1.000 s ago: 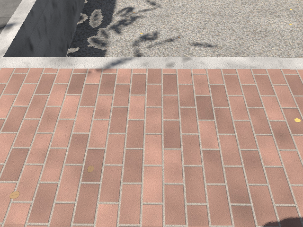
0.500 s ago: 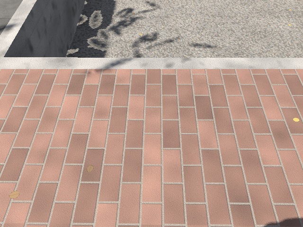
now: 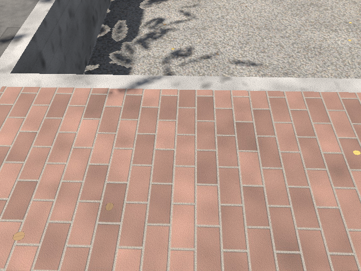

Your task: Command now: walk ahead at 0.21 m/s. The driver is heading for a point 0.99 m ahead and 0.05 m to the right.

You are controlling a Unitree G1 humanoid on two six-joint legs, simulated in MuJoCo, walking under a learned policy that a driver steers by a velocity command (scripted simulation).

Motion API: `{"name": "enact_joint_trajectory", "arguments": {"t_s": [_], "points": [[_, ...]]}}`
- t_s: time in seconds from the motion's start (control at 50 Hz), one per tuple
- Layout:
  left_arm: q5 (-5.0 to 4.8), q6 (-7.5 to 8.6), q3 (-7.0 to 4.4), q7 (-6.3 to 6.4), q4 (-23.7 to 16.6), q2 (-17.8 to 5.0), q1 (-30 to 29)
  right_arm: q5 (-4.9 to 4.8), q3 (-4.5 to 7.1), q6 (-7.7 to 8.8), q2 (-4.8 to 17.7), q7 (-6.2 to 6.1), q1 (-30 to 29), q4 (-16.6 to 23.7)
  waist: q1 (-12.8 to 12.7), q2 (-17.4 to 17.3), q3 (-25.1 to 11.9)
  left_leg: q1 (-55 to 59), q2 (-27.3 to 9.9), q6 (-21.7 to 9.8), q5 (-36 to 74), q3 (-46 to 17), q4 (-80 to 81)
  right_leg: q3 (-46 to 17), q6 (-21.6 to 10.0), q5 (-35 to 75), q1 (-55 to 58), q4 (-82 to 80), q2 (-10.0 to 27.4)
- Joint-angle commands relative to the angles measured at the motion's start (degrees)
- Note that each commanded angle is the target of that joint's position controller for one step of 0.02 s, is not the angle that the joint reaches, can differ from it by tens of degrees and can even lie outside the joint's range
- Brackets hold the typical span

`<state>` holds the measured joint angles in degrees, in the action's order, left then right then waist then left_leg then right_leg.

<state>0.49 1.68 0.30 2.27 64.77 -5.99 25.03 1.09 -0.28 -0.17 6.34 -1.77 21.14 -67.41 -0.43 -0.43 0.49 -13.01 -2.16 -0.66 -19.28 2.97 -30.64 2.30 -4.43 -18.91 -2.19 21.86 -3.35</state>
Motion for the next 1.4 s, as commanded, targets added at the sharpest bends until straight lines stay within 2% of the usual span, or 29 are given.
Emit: {"name": "enact_joint_trajectory", "arguments": {"t_s": [0.02,0.08,0.18,0.24,0.26,0.28,0.3,0.32,0.34,0.36,0.4,0.44,0.58,0.68,0.72,0.76,0.78,0.8,0.82,0.84,0.88,0.92,1.04,1.24,1.3,1.34,1.36,1.38,1.4], "points": [[0.44,-0.33,-2.28,-0.22,1.5,-7.9,11.3,1.10,0.74,0.85,2.9,1.00,-5.6,5.7,-4.2,8.2,16.6,-18.7,0.0,-2.1,-7.3,2.6,-12.1,-24.0,-10.0,-25.6,-6.5,-17.4,20.0],[1.24,1.18,-2.64,-0.37,1.4,-8.3,11.5,0.74,1.68,2.69,4.3,1.97,-7.9,8.9,-3.0,4.8,15.2,-28.1,-2.6,-3.1,-6.4,-0.5,-18.4,-23.3,-11.6,-12.5,1.9,-16.7,21.7],[0.83,3.09,-2.87,-0.53,-0.1,-9.7,7.7,-0.30,2.84,3.69,5.0,3.24,-9.9,12.4,-0.4,6.1,10.7,-17.2,-0.5,-3.4,-0.1,1.7,-9.0,-13.4,-8.6,4.0,-0.6,-12.9,18.0],[0.30,3.60,-2.77,-1.17,-1.0,-10.3,4.3,-0.92,4.25,4.02,5.8,2.79,3.5,8.1,6.3,3.3,5.8,8.2,5.4,-4.2,6.2,6.0,-0.1,-6.0,-5.1,19.5,-12.3,1.1,13.1],[0.40,3.95,-2.26,-1.59,-1.2,-9.1,4.4,-0.38,5.59,4.54,9.0,2.15,11.7,5.9,9.7,-1.5,1.0,18.9,1.3,-5.3,2.9,0.7,3.1,-1.4,-3.2,20.9,-17.4,14.6,9.2],[-0.39,3.94,-1.10,-2.00,-3.9,-4.6,5.3,0.60,7.11,4.69,15.9,1.69,19.6,5.4,10.9,-15.8,-4.0,26.2,-16.2,-10.3,-15.5,-27.8,16.5,4.8,0.3,2.1,-29.2,37.3,1.5],[1.11,3.79,-1.94,-2.59,-4.9,-6.7,3.9,0.10,6.53,3.75,14.2,1.91,17.2,4.6,7.7,-13.1,-2.1,20.6,-19.7,-12.5,-21.9,-42.5,23.9,-2.5,-1.1,-8.7,-33.9,48.1,1.4],[1.32,3.47,-1.99,-3.06,-5.9,-6.4,1.6,0.00,5.88,3.54,12.9,2.04,8.6,7.0,3.5,-6.7,3.8,13.9,-19.7,-11.8,-24.6,-36.7,23.2,-3.9,-2.1,-3.8,-36.3,51.8,5.5],[1.18,3.66,-1.93,-3.50,-6.4,-6.2,-0.7,-0.31,5.23,3.90,10.9,2.41,3.2,8.7,2.2,-1.7,6.4,8.1,-17.7,-11.1,-16.6,-30.0,24.0,-4.2,-2.2,1.4,-35.0,49.7,7.6],[0.85,3.66,-2.14,-3.63,-6.4,-5.5,-0.9,-0.33,4.69,4.39,9.9,2.51,1.0,9.3,0.4,-0.6,7.0,5.0,-15.0,-10.0,-8.7,-24.0,24.5,-3.9,-2.0,3.9,-32.6,47.0,8.7],[1.41,2.60,-2.45,-3.84,-5.9,-5.2,0.7,-0.31,3.53,5.37,7.3,2.09,1.9,8.4,-1.4,-1.7,6.0,3.7,-11.4,-8.8,3.3,-15.6,24.4,-2.9,-0.9,5.9,-29.3,43.9,9.3],[1.28,1.74,-2.95,-4.07,-6.7,-6.0,-1.4,-0.40,3.16,6.02,7.3,1.66,5.3,7.1,-1.6,-2.2,6.1,5.7,-10.1,-8.9,11.7,-11.5,24.4,-1.4,-0.2,7.9,-31.5,42.1,9.1],[0.84,1.24,-2.85,-4.54,-13.4,-5.3,-21.1,-0.28,2.02,6.60,6.9,1.38,11.7,5.8,1.7,-3.2,8.6,11.0,-8.4,-9.4,30.1,-4.9,24.0,2.7,1.8,16.4,-38.7,24.8,7.6],[0.43,1.72,-2.71,-4.41,-15.8,-5.8,-27.1,-0.09,2.15,6.96,8.1,0.74,13.3,4.9,2.3,-4.7,8.5,16.2,-9.6,-9.3,40.6,-2.8,21.6,4.8,-0.8,17.2,-32.5,12.9,4.8],[0.56,2.15,-3.30,-3.88,-15.3,-6.9,-24.3,0.13,2.45,7.01,9.3,0.48,11.6,5.0,0.3,-5.0,6.3,19.0,-10.2,-8.9,53.8,-1.7,16.2,5.5,-2.9,13.5,-27.1,11.0,2.7],[0.54,2.85,-4.63,-2.99,-11.5,-9.0,-12.2,0.50,2.94,6.52,10.8,0.31,10.1,5.1,-4.7,-5.1,-0.5,20.1,-9.7,-7.9,63.3,-0.7,1.5,5.9,-5.1,10.6,-14.8,8.3,-0.5],[1.22,3.32,-5.51,-2.51,-8.7,-10.5,-3.4,0.04,2.97,6.27,10.9,0.45,9.2,5.4,-8.5,-4.0,-4.9,14.1,-7.9,-7.1,55.7,0.4,-10.2,4.0,-6.3,12.7,-2.7,4.9,1.3],[2.70,3.49,-6.92,-2.04,-7.2,-15.7,5.5,-0.51,2.33,6.22,8.4,0.77,10.0,7.1,-10.4,2.1,-12.2,2.4,-4.2,-6.4,32.2,2.5,-28.9,-11.6,-9.1,6.2,10.8,4.3,15.4],[1.96,2.80,-7.76,-2.69,-7.2,-18.2,5.1,-2.97,2.17,6.15,4.1,1.62,16.8,7.3,-6.0,14.5,-18.2,-16.7,7.6,-4.6,-9.5,0.0,-50.0,-42.3,-18.1,2.1,22.0,-5.3,28.7],[0.43,2.38,-7.29,-3.20,-8.3,-16.2,-2.1,-1.48,3.03,5.84,8.6,1.38,10.8,8.3,-4.1,4.6,-11.9,-22.1,2.9,-5.7,-4.8,-5.9,-51.4,-38.1,-15.9,-2.9,15.3,-7.9,25.6],[0.45,3.26,-5.25,-3.45,-8.5,-9.2,-8.6,-0.72,3.16,6.14,7.6,1.69,3.2,10.3,-1.4,-1.1,0.0,-20.9,-1.4,-5.7,2.3,-5.5,-44.4,-23.9,-11.8,5.4,-0.1,-11.4,21.4],[0.45,4.13,-4.06,-2.71,-6.9,-6.4,-7.6,0.94,3.10,4.64,5.4,2.24,4.1,10.0,1.7,0.4,1.8,-15.4,-3.2,-4.8,3.5,-5.5,-38.4,-15.7,-8.7,12.2,-7.1,-12.9,17.1],[0.06,5.12,-3.86,-2.36,-5.1,-9.5,-0.6,0.97,3.47,2.44,6.6,3.39,-6.6,14.1,1.4,2.7,5.2,-23.3,-4.7,-1.9,11.8,-1.9,-27.2,-8.1,-7.7,20.5,-6.0,-16.2,14.3],[0.67,4.92,-3.17,-1.61,-2.9,-9.9,8.0,0.01,2.78,3.43,6.7,3.57,-24.1,20.2,-3.0,4.8,6.8,-24.4,-1.1,-3.2,18.1,2.2,-4.1,-3.6,-6.9,35.6,7.9,-12.6,15.3],[0.96,4.70,-3.48,-1.14,-2.9,-11.1,5.8,0.13,3.53,4.26,8.1,3.07,-20.9,20.0,-0.2,5.0,5.2,-17.0,1.6,-5.6,11.6,2.6,-0.6,-3.7,-6.1,50.7,10.0,-5.5,16.4],[0.71,4.28,-3.72,-1.29,-3.5,-12.1,3.0,0.43,4.89,5.23,10.1,2.10,-5.7,15.1,6.3,3.7,-2.6,1.1,4.1,-7.4,13.2,3.2,5.1,-2.5,-4.4,55.5,6.5,11.0,13.6],[-0.11,4.32,-3.17,-1.58,-4.9,-10.5,2.4,1.95,6.12,5.82,14.0,1.40,4.2,12.8,9.5,0.3,-9.3,16.9,-4.9,-9.5,10.6,-5.7,5.7,-1.5,-3.6,39.0,-5.0,25.6,10.9],[-2.88,3.95,-1.78,-1.98,-5.9,-3.5,10.2,3.08,7.65,5.75,20.0,1.60,8.3,12.6,6.6,-12.8,-17.9,34.3,-23.5,-16.8,5.9,-32.4,9.8,2.4,-0.9,-2.1,-26.3,48.2,0.8],[-1.27,3.46,-3.48,-1.60,-5.2,-9.8,7.2,1.03,7.25,4.81,17.1,2.19,3.8,13.4,5.8,-4.9,-16.3,28.2,-22.8,-15.7,0.5,-37.4,14.8,-4.9,-1.8,-7.5,-30.4,54.1,2.0]]}}
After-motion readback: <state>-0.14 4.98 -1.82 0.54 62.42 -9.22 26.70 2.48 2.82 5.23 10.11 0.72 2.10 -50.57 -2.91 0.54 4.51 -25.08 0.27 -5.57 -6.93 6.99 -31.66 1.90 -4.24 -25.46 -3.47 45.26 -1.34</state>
